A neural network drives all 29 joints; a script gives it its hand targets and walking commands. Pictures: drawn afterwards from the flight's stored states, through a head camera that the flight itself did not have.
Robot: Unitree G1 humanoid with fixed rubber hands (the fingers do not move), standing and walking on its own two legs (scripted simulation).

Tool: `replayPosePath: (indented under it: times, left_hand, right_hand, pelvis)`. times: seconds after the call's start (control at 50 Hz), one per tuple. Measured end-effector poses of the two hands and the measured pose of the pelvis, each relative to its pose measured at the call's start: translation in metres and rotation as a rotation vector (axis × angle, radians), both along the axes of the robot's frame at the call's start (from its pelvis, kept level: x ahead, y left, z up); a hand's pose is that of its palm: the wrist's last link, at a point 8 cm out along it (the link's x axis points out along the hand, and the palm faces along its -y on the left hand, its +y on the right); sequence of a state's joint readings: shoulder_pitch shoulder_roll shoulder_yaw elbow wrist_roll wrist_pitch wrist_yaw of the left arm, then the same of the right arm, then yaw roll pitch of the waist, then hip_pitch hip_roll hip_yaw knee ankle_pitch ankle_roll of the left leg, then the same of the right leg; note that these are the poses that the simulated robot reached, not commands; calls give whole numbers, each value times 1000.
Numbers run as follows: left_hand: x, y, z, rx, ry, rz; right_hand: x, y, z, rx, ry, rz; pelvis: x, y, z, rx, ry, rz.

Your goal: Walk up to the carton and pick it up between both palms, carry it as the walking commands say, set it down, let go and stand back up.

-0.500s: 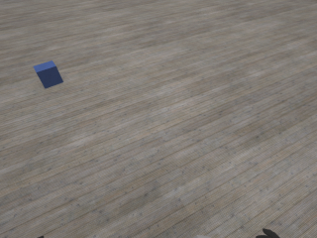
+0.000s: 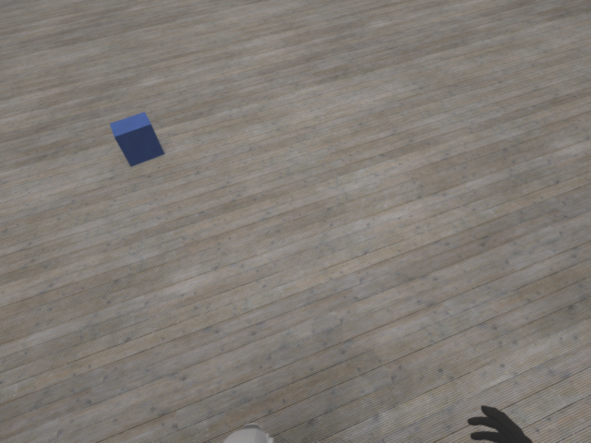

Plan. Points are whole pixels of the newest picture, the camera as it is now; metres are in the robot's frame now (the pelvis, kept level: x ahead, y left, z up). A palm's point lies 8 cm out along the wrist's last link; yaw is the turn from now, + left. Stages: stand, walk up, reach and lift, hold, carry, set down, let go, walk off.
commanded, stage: walk up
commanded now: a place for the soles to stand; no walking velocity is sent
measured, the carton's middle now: (137, 139) +1.82 +0.98 -0.66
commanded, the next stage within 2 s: none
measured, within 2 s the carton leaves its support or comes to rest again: neither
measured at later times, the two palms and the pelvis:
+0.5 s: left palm (62, 382) +0.25 +0.39 -0.08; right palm (442, 326) +0.33 -0.23 -0.14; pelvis +0.20 +0.05 -0.02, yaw +4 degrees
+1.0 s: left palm (56, 281) +0.45 +0.50 -0.10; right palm (363, 240) +0.53 -0.12 -0.13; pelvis +0.41 +0.17 -0.03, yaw +5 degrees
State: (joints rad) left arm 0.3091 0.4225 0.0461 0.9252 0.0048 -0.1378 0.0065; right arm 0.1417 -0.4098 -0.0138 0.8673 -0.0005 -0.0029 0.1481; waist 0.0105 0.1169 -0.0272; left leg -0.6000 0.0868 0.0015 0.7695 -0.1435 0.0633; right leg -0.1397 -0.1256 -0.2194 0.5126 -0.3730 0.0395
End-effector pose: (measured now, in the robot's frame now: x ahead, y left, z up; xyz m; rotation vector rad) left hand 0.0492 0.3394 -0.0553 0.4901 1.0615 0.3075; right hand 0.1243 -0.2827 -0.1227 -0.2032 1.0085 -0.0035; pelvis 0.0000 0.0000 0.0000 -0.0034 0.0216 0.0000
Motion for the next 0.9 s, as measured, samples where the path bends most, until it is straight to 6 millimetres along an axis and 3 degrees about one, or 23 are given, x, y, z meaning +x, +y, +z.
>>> replayPosePath:
  times: [0.12, 0.24, 0.4, 0.5, 0.62, 0.72, 0.8, 0.9]
  left_hand:
    - [70, 31, -40, -52, -15, -1]
    - [134, 38, -39, -96, -66, -20]
    - [189, 42, -30, -60, -81, -5]
    - [197, 52, -25, -21, -29, 53]
    - [221, 78, -9, 7, 21, 93]
    - [262, 110, -12, 0, 14, 101]
    - [301, 143, -38, -22, 3, 103]
    - [359, 158, -45, -57, -33, 85]
  right_hand:
    - [57, 27, -8, -72, -17, -19]
    - [86, 32, 7, -125, 8, -44]
    - [155, 38, -5, -86, 0, -25]
    - [206, 50, -14, -66, 28, 27]
    - [264, 81, -12, -30, 28, 62]
    - [314, 115, -10, -19, 19, 84]
    - [352, 143, -21, -55, 2, 79]
    - [375, 156, -13, -102, 12, 45]
  pelvis:
    - [60, 36, -23, -18, -35, 11]
    - [103, 49, -15, 5, -51, 16]
    - [166, 49, -19, 40, -59, 33]
    - [203, 52, -18, 25, -15, 69]
    - [254, 75, -8, 7, -6, 89]
    - [298, 107, -10, 0, -10, 99]
    - [335, 141, -28, -14, -30, 105]
    - [371, 160, -27, 11, -44, 100]
